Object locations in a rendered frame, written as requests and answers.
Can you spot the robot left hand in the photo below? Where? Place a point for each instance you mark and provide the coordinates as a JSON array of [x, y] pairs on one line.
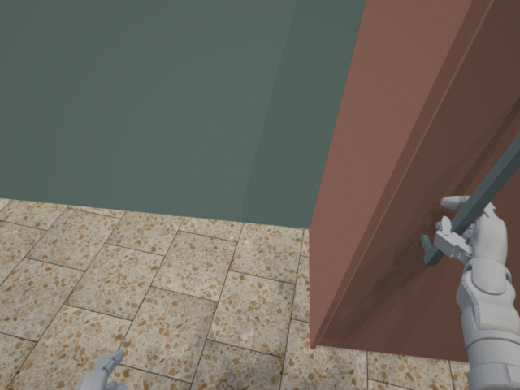
[[96, 379]]

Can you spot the wardrobe door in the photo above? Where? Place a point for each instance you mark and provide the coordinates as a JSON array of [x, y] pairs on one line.
[[394, 302]]

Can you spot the robot right hand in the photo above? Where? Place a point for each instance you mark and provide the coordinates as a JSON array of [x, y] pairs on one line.
[[487, 238]]

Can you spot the handle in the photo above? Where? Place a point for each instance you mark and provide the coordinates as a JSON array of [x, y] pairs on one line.
[[494, 181]]

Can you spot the robot right forearm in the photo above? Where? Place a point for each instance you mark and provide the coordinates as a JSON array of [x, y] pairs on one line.
[[490, 324]]

